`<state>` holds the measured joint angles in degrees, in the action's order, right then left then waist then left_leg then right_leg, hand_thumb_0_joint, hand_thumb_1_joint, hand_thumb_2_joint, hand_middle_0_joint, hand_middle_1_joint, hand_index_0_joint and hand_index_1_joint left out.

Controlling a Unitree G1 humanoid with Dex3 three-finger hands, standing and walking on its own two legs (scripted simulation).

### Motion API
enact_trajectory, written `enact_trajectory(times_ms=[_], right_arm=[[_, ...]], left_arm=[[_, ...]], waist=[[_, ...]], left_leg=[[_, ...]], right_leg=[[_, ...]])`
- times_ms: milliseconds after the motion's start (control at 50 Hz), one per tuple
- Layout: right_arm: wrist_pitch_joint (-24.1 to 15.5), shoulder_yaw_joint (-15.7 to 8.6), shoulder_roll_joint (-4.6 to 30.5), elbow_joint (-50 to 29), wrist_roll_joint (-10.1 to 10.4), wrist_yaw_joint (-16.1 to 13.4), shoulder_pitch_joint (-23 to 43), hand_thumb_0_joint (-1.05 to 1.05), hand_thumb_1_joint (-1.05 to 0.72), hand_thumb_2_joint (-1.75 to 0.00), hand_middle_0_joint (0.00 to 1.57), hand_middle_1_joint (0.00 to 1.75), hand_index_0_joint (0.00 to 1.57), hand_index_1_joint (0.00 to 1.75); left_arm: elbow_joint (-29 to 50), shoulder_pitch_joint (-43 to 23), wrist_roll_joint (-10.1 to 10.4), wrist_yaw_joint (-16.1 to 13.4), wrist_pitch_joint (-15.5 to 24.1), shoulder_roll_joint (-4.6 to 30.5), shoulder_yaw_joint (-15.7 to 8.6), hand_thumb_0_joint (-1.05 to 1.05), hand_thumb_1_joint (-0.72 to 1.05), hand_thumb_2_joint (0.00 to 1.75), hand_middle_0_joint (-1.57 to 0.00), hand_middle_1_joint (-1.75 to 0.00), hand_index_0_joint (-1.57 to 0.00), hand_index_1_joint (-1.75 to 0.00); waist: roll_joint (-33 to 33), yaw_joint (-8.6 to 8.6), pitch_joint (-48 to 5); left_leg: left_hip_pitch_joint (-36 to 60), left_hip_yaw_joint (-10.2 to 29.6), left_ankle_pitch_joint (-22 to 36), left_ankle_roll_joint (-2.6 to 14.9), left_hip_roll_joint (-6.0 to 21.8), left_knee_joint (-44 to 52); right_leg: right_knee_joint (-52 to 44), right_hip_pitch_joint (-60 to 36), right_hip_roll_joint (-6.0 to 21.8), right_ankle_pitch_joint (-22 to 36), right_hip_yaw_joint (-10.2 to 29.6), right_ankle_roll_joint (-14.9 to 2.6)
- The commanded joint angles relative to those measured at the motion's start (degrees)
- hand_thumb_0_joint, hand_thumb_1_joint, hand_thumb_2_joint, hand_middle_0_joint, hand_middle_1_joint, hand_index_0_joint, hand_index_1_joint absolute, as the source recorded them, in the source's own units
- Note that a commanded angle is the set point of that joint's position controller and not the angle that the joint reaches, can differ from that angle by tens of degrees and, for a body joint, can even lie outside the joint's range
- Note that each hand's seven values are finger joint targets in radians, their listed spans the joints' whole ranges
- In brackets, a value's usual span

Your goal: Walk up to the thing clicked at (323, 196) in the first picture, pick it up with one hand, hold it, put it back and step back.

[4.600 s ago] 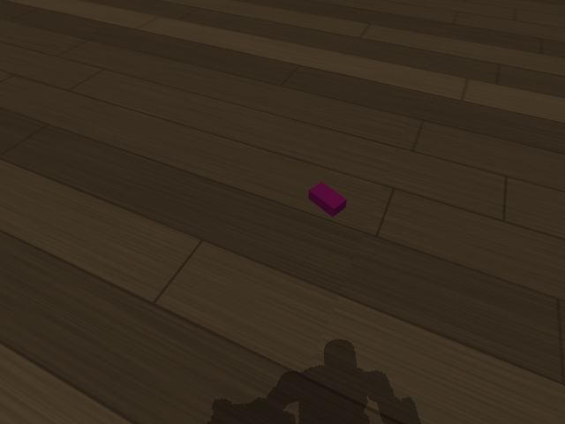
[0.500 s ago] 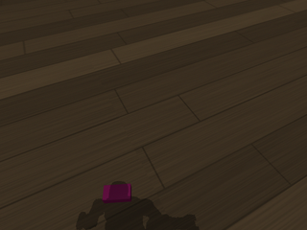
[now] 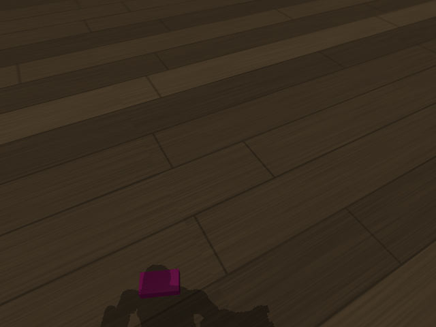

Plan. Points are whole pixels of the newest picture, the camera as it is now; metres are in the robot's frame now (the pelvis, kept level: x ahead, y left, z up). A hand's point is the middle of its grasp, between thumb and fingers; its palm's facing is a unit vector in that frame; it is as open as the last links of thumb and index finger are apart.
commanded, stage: walk up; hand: left
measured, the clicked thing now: (160, 283) +0.45 +0.25 -0.75
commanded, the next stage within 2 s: stand in 0.14 s
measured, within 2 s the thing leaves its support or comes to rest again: neither
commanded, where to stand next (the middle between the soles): +0.08 -0.01 m, yaw +4 degrees
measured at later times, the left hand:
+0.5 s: hand out of the picture +0.09 +0.27 -0.15, palm faces -0.01 -0.94 -0.35, open 7.4 cm
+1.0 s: hand out of the picture +0.09 +0.27 -0.15, palm faces +0.00 -0.94 -0.35, open 7.4 cm
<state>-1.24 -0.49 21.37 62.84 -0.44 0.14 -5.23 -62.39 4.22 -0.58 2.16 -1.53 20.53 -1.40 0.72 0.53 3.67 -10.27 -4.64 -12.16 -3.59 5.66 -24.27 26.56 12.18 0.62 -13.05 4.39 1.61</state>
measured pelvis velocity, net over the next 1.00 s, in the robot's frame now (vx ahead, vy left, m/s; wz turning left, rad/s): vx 0.02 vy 0.01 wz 0.04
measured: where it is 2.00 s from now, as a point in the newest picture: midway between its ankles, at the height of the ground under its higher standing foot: outside the picture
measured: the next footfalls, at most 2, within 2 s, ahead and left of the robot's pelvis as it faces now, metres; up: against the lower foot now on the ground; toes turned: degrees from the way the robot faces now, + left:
none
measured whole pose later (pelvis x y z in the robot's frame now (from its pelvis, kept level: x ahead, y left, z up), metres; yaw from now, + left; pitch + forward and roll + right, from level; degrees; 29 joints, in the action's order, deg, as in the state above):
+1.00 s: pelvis +0.02 +0.01 +0.01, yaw +2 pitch -1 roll +0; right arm 0.2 -0.8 20.2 65.0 -0.6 1.1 -4.0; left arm -65.1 5.5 -0.7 0.5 0.5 20.5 -0.2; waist 0.0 0.3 3.2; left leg -6.8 -3.2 -11.0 -2.8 4.1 -19.4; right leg 19.4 6.7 2.3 -11.4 2.5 2.8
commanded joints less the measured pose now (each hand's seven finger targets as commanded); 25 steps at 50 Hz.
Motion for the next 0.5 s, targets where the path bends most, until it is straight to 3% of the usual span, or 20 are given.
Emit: enact_trajectory(times_ms=[0, 100, 140, 320, 380, 480], right_arm=[[-1.25, -3.00, 12.95, -3.19, 0.02, -1.05, 1.66, 0.00, -0.90, -0.90, 0.20, 0.30, 0.20, 0.30], [-1.16, -3.11, 12.78, -3.42, 0.22, -0.99, 2.02, 0.00, -0.90, -0.90, 0.20, 0.30, 0.20, 0.30], [-0.51, -2.46, 11.03, -2.80, -0.29, -0.41, 3.62, 0.00, -0.90, -0.90, 0.20, 0.30, 0.20, 0.30], [-0.27, -2.67, 11.92, -1.11, -0.30, 0.04, 3.80, 0.00, -0.90, -0.90, 0.20, 0.30, 0.20, 0.30], [-0.22, -2.62, 11.51, -0.75, -0.27, 0.02, 3.42, 0.00, -0.90, -0.90, 0.20, 0.30, 0.20, 0.30], [-0.25, -2.68, 11.50, -0.85, -0.24, 0.03, 3.96, 0.00, -0.90, -0.90, 0.20, 0.30, 0.20, 0.30]], left_arm=[[4.02, -2.77, 0.05, -1.11, 1.29, 11.99, -2.48, 0.00, 0.90, 0.90, -0.20, -0.30, -0.20, -0.30], [3.85, -1.57, 0.05, -1.20, 1.43, 12.29, -2.58, 0.00, 0.90, 0.90, -0.20, -0.30, -0.20, -0.30], [2.82, -2.72, 0.19, -1.71, 2.59, 12.53, -2.10, 0.00, 0.90, 0.90, -0.20, -0.30, -0.20, -0.30], [1.13, -1.82, 0.21, -2.29, 3.15, 12.35, -1.57, 0.00, 0.90, 0.90, -0.20, -0.30, -0.20, -0.30], [0.98, -1.86, 0.22, -2.42, 3.32, 12.37, -1.49, 0.00, 0.90, 0.90, -0.20, -0.30, -0.20, -0.30], [0.57, -1.37, 0.16, -2.45, 3.10, 12.20, -1.47, 0.00, 0.90, 0.90, -0.20, -0.30, -0.20, -0.30]], waist=[[0.16, 0.50, -6.52], [0.59, 0.16, -6.77], [-1.33, 0.32, -6.42], [-0.24, 0.10, -6.66], [0.44, 0.21, -7.12], [-0.80, -0.15, -6.45]], left_leg=[[3.68, 3.42, 2.96, 4.77, 3.11, 4.11], [5.55, 2.88, 4.79, 4.73, 2.91, 3.73], [4.53, 3.78, 3.80, 4.01, 2.95, 5.43], [6.86, 4.58, 5.41, 3.78, 3.16, 6.99], [7.13, 4.36, 8.57, 3.88, 3.19, 6.61], [6.29, 5.01, 7.07, 3.89, 3.41, 7.94]], right_leg=[[-5.61, 0.19, 4.63, 9.43, 4.00, -3.50], [-5.55, 0.55, 4.61, 10.91, 3.93, -3.47], [-7.91, -1.24, 5.98, 10.53, 3.95, -2.83], [-8.85, -1.99, 5.68, 10.65, 1.98, -2.27], [-8.84, -3.26, 6.21, 14.61, 2.04, -2.23], [-8.77, -3.88, 6.00, 11.99, 1.25, -2.02]])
